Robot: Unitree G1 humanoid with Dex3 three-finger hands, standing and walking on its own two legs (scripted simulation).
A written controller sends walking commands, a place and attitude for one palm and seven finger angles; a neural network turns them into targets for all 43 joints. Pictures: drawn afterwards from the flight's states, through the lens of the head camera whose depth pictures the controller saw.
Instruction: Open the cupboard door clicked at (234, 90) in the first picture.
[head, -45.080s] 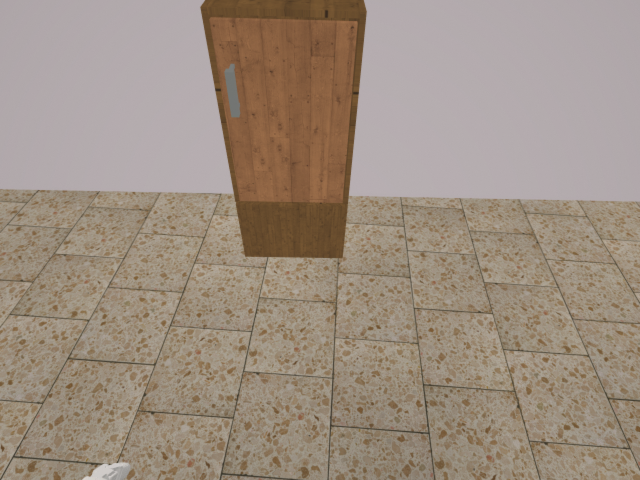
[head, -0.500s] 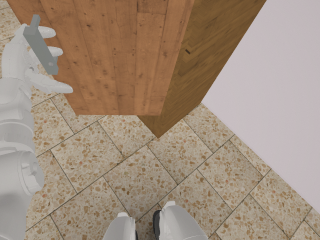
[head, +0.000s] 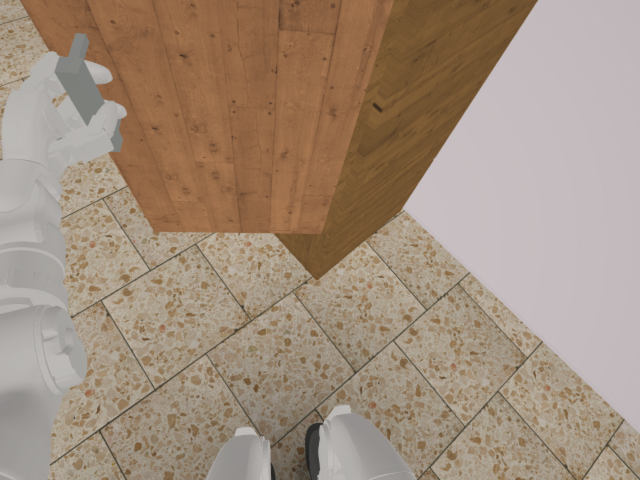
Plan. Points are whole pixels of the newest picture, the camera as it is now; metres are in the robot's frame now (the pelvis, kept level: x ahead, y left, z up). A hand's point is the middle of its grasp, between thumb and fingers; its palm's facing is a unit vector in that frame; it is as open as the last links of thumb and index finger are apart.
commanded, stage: close the thumb around the handle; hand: left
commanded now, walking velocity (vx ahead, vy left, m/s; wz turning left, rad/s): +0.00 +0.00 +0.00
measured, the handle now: (96, 96) +0.57 +0.23 +0.06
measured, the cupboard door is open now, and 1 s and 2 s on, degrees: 50 83 100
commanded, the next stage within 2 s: pull the door open along its arc in 0.10 s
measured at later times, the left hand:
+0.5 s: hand (106, 156) +0.48 +0.21 +0.07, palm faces -0.04 -1.00 -0.01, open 6.0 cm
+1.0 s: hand (175, 268) +0.34 +0.13 +0.07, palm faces +0.37 -0.93 +0.04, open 6.3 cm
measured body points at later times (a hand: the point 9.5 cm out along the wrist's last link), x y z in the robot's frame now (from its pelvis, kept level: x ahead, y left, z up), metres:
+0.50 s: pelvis +0.01 +0.00 +0.01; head +0.13 +0.02 +0.44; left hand +0.47 +0.26 +0.07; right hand +0.02 -0.27 -0.10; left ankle -0.03 +0.06 -0.66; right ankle +0.04 -0.10 -0.66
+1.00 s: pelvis +0.00 -0.02 +0.01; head +0.07 -0.02 +0.46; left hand +0.32 +0.17 +0.07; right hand +0.18 -0.22 -0.09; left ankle -0.03 +0.06 -0.66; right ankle +0.04 -0.10 -0.66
